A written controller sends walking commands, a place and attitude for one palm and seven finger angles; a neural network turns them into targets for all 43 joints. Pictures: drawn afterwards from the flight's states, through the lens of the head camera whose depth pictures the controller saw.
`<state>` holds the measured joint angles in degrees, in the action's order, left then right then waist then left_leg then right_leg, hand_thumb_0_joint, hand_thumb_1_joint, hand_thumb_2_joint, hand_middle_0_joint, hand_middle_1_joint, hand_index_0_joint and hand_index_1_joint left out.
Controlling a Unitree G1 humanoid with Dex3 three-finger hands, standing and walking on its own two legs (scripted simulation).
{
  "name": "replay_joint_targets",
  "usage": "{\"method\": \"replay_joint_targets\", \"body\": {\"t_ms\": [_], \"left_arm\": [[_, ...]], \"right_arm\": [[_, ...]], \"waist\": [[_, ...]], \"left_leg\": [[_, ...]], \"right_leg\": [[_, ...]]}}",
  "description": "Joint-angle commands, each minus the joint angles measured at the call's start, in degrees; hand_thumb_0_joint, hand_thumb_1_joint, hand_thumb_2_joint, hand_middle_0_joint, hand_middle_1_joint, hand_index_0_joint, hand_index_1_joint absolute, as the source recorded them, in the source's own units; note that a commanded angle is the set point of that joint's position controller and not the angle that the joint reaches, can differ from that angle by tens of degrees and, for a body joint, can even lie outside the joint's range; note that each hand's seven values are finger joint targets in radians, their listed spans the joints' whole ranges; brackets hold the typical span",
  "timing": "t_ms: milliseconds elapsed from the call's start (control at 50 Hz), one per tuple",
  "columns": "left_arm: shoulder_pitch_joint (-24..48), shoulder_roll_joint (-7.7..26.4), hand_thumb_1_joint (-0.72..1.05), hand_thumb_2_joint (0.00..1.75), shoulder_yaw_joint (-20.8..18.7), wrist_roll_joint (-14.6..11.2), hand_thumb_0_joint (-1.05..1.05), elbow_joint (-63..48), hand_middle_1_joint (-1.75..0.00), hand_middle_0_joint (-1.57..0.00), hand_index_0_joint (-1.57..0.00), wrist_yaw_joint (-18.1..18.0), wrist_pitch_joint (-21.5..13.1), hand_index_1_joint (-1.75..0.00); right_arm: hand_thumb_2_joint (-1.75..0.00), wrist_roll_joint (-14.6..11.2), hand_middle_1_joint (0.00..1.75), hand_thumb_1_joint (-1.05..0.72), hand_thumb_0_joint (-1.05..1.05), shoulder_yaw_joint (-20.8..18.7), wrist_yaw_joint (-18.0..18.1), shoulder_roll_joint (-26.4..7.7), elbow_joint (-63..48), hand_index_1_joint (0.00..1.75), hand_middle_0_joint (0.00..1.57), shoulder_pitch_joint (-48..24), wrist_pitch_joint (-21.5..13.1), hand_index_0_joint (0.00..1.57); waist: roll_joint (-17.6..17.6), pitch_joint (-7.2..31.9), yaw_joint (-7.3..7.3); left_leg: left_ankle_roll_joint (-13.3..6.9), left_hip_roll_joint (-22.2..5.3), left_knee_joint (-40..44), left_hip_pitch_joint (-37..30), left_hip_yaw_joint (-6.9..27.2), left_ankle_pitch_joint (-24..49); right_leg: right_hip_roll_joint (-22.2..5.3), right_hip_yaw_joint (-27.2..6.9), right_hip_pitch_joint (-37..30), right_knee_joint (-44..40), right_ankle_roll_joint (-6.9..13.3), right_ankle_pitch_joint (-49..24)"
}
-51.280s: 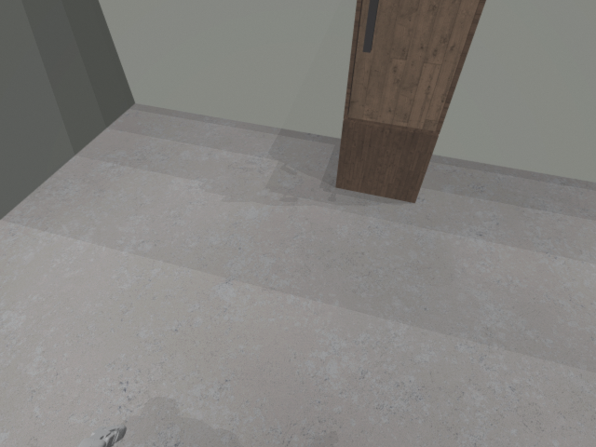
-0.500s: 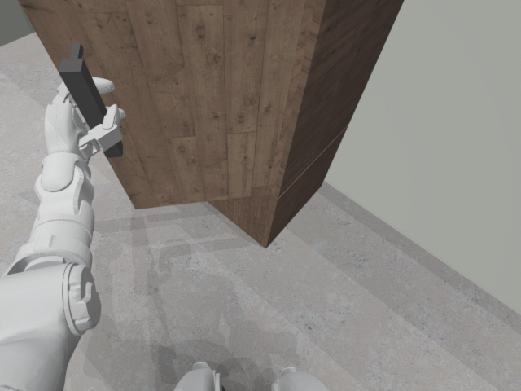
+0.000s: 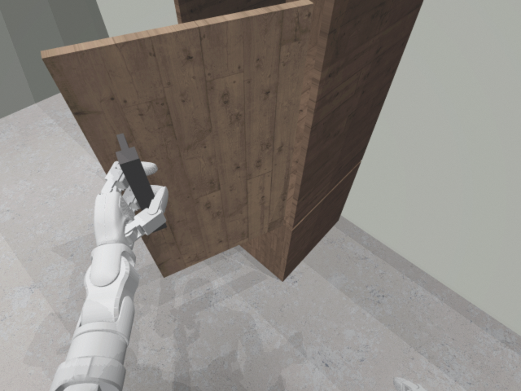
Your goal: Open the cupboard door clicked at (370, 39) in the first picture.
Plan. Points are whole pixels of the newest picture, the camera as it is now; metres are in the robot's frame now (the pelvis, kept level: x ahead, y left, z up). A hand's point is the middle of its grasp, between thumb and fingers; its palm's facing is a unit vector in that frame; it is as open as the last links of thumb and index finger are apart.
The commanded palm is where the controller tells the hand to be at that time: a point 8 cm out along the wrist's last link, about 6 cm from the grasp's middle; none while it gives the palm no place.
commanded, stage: pull the door open along its arc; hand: left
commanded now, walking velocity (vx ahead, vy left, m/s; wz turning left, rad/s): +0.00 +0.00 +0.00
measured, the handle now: (141, 185) +0.42 +0.20 +0.08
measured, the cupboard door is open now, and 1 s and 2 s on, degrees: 70 97 100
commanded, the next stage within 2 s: open thumb and fingers to let go in 0.56 s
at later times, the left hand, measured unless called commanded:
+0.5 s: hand (220, 254) +0.30 +0.06 +0.08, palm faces +0.49 -0.87 +0.00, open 6.5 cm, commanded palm +0.23 +0.09 +0.07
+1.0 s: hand (235, 261) +0.29 +0.04 +0.08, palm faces +0.49 -0.87 -0.02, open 8.8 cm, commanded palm +0.24 +0.09 +0.07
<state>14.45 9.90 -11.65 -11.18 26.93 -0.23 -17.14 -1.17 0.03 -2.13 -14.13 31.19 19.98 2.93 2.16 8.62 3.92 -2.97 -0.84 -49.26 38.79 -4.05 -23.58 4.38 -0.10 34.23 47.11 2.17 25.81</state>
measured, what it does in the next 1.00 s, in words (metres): shifts its weight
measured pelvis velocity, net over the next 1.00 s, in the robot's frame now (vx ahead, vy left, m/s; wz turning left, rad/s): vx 0.00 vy -0.08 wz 0.10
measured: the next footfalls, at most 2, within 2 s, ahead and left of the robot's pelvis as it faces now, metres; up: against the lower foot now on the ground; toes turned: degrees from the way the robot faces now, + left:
none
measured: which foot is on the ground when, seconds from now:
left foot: down 0.00-1.00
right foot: down 0.00-1.00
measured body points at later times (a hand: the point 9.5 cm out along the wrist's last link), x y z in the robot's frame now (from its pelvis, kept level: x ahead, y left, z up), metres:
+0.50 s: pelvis +0.00 -0.05 +0.00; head +0.01 -0.07 +0.45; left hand +0.26 +0.10 +0.08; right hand +0.17 -0.26 -0.10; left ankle +0.00 +0.08 -0.70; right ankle -0.03 -0.10 -0.70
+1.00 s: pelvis +0.00 -0.08 +0.00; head +0.02 -0.11 +0.45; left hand +0.25 +0.08 +0.08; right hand +0.20 -0.28 -0.10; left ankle +0.00 +0.08 -0.70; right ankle -0.03 -0.10 -0.70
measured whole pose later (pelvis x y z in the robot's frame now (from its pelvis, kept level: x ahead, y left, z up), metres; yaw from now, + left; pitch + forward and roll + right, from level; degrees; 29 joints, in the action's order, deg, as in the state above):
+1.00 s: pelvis +0.00 -0.08 +0.00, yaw +6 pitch +8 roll +3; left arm -5.6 -6.1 8.8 2.2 4.2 -31.5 -7.6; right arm 2.9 0.3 -0.1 -11.3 33.2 9.7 2.4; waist 2.1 7.1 0.2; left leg 1.1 1.0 -45.8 32.6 2.7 -20.6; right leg 3.7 5.6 28.3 48.0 7.6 27.8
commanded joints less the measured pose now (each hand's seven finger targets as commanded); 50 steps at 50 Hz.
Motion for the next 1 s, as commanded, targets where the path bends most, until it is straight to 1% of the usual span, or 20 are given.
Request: {"method": "replay_joint_targets", "body": {"t_ms": [0, 40, 80, 180, 200, 220, 280, 300, 340, 460, 560, 600, 640, 660, 700, 800, 820, 880, 900, 980], "left_arm": [[1.80, 7.97, 0.90, 0.90, -7.65, -0.05, 0.00, -20.13, -1.35, -0.40, -0.40, -13.81, -2.49, -1.35], [2.06, 4.62, 0.90, 0.90, -4.69, 2.56, 0.00, -21.73, -1.35, -0.40, -0.40, -18.37, -1.74, -1.35], [1.12, 1.12, 0.90, 0.90, -1.26, 5.39, 0.00, -24.90, -1.35, -0.40, -0.40, -22.46, -0.90, -1.35], [-0.80, -6.36, 0.90, 0.90, 6.35, 11.42, 0.00, -27.95, -1.35, -0.40, -0.40, -31.94, 3.18, -1.35], [-0.90, -6.71, 0.90, 0.90, 7.36, 12.56, 0.00, -27.79, -1.35, -0.40, -0.40, -33.29, 4.08, -1.35], [-1.37, -8.26, 0.90, 0.90, 9.19, 13.25, 0.00, -28.52, -1.35, -0.40, -0.40, -34.04, 4.80, -1.35], [-2.67, -11.15, 0.90, 0.90, 13.38, 14.98, 0.00, -31.49, -1.35, -0.40, -0.40, -34.65, 6.14, -1.35], [-4.33, -12.66, 0.90, 0.90, 15.08, 15.11, 0.00, -31.75, -1.35, -0.40, -0.40, -34.32, 6.57, -1.35], [-5.75, -13.49, 0.90, 0.90, 16.34, 14.78, 0.00, -32.43, -1.35, -0.40, -0.40, -33.81, 7.07, -1.35], [-12.50, -17.72, 0.90, 0.90, 21.71, 15.21, 0.00, -36.51, -1.35, -0.40, -0.40, -33.01, 7.61, -1.35], [-18.28, -21.87, 0.90, 0.90, 27.16, 16.74, 0.00, -39.81, -1.35, -0.40, -0.40, -32.52, 7.85, -1.35], [-15.38, -19.75, 0.90, 0.90, 25.37, 16.52, 0.00, -38.65, -1.35, -0.40, -0.40, -33.05, 7.94, -1.35], [-7.20, -16.75, 0.90, 0.90, 22.27, 15.98, 0.00, -38.23, -1.35, -0.40, -0.40, -34.13, 7.37, -1.35], [-8.21, -16.75, 0.83, 0.87, 21.46, 15.57, 0.00, -37.01, -1.34, -0.40, -0.40, -34.28, 7.25, -1.34], [-7.92, -15.29, 0.69, 0.81, 19.93, 15.41, 0.00, -35.57, -1.33, -0.38, -0.38, -34.27, 6.95, -1.33], [-10.21, -15.99, 0.34, 0.66, 20.23, 15.12, 0.00, -35.63, -1.29, -0.36, -0.36, -32.58, 6.46, -1.29], [-10.78, -16.15, 0.27, 0.63, 20.40, 14.96, 0.00, -35.43, -1.28, -0.35, -0.35, -32.20, 6.53, -1.28], [-8.95, -16.04, 0.06, 0.54, 20.48, 14.57, 0.00, -35.74, -1.26, -0.34, -0.34, -31.54, 6.14, -1.26], [-8.84, -15.88, -0.01, 0.51, 20.44, 14.68, 0.00, -35.36, -1.25, -0.33, -0.33, -31.39, 6.15, -1.25], [-8.07, -15.85, -0.29, 0.39, 20.20, 14.45, 0.00, -34.90, -1.22, -0.32, -0.32, -31.22, 5.68, -1.22]], "right_arm": [[-0.90, 1.29, 0.30, -0.90, 0.00, -2.47, 0.04, -6.53, -7.46, 0.30, 0.20, -3.13, -3.13, 0.20], [-0.90, 1.88, 0.30, -0.90, 0.00, -2.13, -0.07, -5.64, -7.50, 0.30, 0.20, -4.82, -3.01, 0.20], [-0.90, 2.55, 0.30, -0.90, 0.00, -1.99, -0.19, -4.90, -7.75, 0.30, 0.20, -6.28, -2.75, 0.20], [-0.90, 3.76, 0.30, -0.90, 0.00, -1.54, -0.18, -3.68, -8.28, 0.30, 0.20, -9.51, -1.46, 0.20], [-0.90, 3.95, 0.30, -0.90, 0.00, -1.54, -0.07, -3.75, -8.20, 0.30, 0.20, -9.46, -1.17, 0.20], [-0.90, 4.02, 0.30, -0.90, 0.00, -1.61, 0.03, -3.58, -8.35, 0.30, 0.20, -10.23, -0.86, 0.20], [-0.90, 4.32, 0.30, -0.90, 0.00, -1.59, 0.63, -3.08, -8.75, 0.30, 0.20, -10.71, -0.35, 0.20], [-0.90, 4.47, 0.30, -0.90, 0.00, -1.62, 0.87, -3.06, -8.95, 0.30, 0.20, -10.73, -0.32, 0.20], [-0.90, 4.42, 0.30, -0.90, 0.00, -1.39, 1.39, -2.79, -9.18, 0.30, 0.20, -11.58, -0.26, 0.20], [-0.90, 4.35, 0.30, -0.90, 0.00, -1.04, 1.77, -1.73, -9.45, 0.30, 0.20, -13.05, -1.38, 0.20], [-0.90, 4.26, 0.30, -0.90, 0.00, -0.91, 1.35, -1.03, -9.66, 0.30, 0.20, -13.64, -3.27, 0.20], [-0.90, 4.14, 0.30, -0.90, 0.00, -0.86, 1.65, -1.20, -8.83, 0.30, 0.20, -13.87, -3.72, 0.20], [-0.90, 4.27, 0.30, -0.90, 0.00, -0.73, 2.24, -1.25, -7.31, 0.30, 0.20, -14.80, -3.91, 0.20], [-0.90, 4.41, 0.30, -0.90, 0.00, -0.71, 2.44, -0.97, -7.10, 0.30, 0.20, -15.48, -4.00, 0.20], [-0.90, 4.33, 0.30, -0.90, 0.00, -0.66, 2.69, -0.90, -6.51, 0.30, 0.20, -16.00, -4.12, 0.20], [-0.90, 4.26, 0.30, -0.90, 0.00, -1.20, 2.46, -1.16, -6.36, 0.30, 0.20, -15.08, -3.73, 0.20], [-0.90, 4.06, 0.30, -0.90, 0.00, -1.20, 2.47, -1.15, -6.45, 0.30, 0.20, -14.97, -3.44, 0.20], [-0.90, 3.83, 0.30, -0.90, 0.00, -1.22, 2.58, -1.25, -6.41, 0.30, 0.20, -15.07, -3.10, 0.20], [-0.90, 3.90, 0.30, -0.90, 0.00, -1.23, 2.60, -1.39, -6.43, 0.30, 0.20, -14.89, -3.15, 0.20], [-0.90, 3.78, 0.30, -0.90, 0.00, -1.18, 2.82, -1.29, -6.49, 0.30, 0.20, -15.48, -2.86, 0.20]], "waist": [[-4.13, 15.20, -6.29], [-3.23, 13.63, -5.85], [-1.70, 14.21, -6.01], [-2.13, 12.93, -5.21], [-3.94, 12.44, -4.61], [-3.63, 12.56, -4.37], [-3.96, 12.59, -3.69], [-5.82, 12.16, -3.26], [-6.92, 10.88, -3.25], [-6.95, 9.20, -3.39], [-7.11, 8.59, -3.15], [-8.78, 7.03, -2.60], [-8.68, 6.14, -1.88], [-8.05, 6.08, -2.73], [-9.26, 5.98, -3.02], [-9.49, 11.40, -3.65], [-9.45, 11.14, -3.54], [-9.55, 9.62, -3.08], [-10.87, 9.32, -2.89], [-9.62, 8.67, -2.92]], "left_leg": [[1.68, 0.63, 4.39, -12.77, 3.87, 25.49], [1.89, 0.75, 4.55, -12.01, 3.78, 23.30], [1.99, 0.70, 4.40, -13.03, 3.84, 22.68], [1.94, 0.92, 4.13, -12.89, 4.09, 19.01], [1.88, 0.86, 3.96, -12.28, 4.44, 18.30], [1.85, 0.99, 3.81, -12.62, 4.25, 17.83], [2.00, 1.10, 3.97, -13.47, 4.32, 17.53], [1.83, 1.12, 3.94, -13.53, 4.38, 17.28], [1.93, 1.36, 4.45, -13.07, 4.52, 15.80], [2.11, 1.75, 4.57, -13.19, 5.05, 15.18], [2.07, 2.16, 3.73, -13.19, 5.62, 14.97], [2.15, 2.34, 3.12, -11.83, 5.88, 13.10], [2.19, 2.57, 2.37, -10.04, 6.13, 10.94], [2.31, 2.79, 2.01, -9.41, 6.23, 10.10], [2.35, 2.92, 1.79, -8.24, 6.48, 9.34], [2.43, 2.91, 2.23, -8.39, 6.52, 12.82], [2.44, 2.83, 2.54, -8.34, 6.48, 13.02], [2.36, 2.84, 2.60, -8.29, 6.58, 12.11], [2.30, 2.74, 2.39, -8.27, 6.74, 12.13], [2.27, 2.75, 2.43, -8.33, 6.76, 11.42]], "right_leg": [[-0.95, 2.32, -9.37, -3.38, -1.13, -28.77], [-1.69, 1.83, -9.11, -3.46, -1.14, -27.82], [-2.07, 1.69, -8.96, -3.29, -0.95, -26.52], [-2.93, 1.23, -8.53, -4.64, -0.99, -23.14], [-2.97, 0.89, -8.59, -5.24, -0.99, -22.55], [-3.31, 0.41, -8.71, -5.55, -1.17, -23.17], [-4.05, -0.26, -10.17, -6.26, -1.40, -26.20], [-4.07, -0.40, -10.51, -6.90, -1.56, -26.78], [-5.07, -1.38, -11.63, -7.96, -2.27, -28.77], [-6.67, -3.06, -13.55, -9.38, -3.05, -33.31], [-7.79, -4.28, -14.11, -10.21, -3.40, -35.54], [-8.20, -5.53, -12.75, -11.47, -3.69, -32.66], [-9.29, -7.64, -11.48, -12.46, -4.14, -29.43], [-9.64, -8.81, -11.70, -13.25, -4.17, -27.56], [-10.05, -10.14, -11.88, -14.15, -4.23, -24.97], [-10.46, -9.60, -16.68, -10.60, -5.00, -38.53], [-10.40, -9.26, -17.04, -10.19, -4.99, -39.70], [-10.49, -9.36, -16.05, -10.58, -5.24, -38.31], [-10.50, -9.32, -15.81, -10.79, -5.39, -38.39], [-10.32, -9.05, -14.55, -10.94, -4.90, -34.95]]}}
